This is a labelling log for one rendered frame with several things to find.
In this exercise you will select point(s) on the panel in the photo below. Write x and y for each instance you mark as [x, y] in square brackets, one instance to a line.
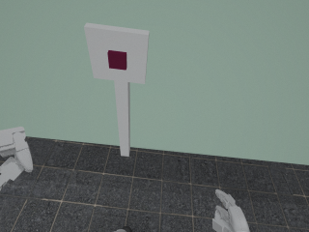
[135, 42]

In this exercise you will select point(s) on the robot left hand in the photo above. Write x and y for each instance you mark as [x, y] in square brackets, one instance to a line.
[12, 142]

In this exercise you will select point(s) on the button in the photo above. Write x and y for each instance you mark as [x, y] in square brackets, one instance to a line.
[117, 60]

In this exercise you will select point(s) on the robot right hand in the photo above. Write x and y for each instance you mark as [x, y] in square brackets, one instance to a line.
[232, 221]

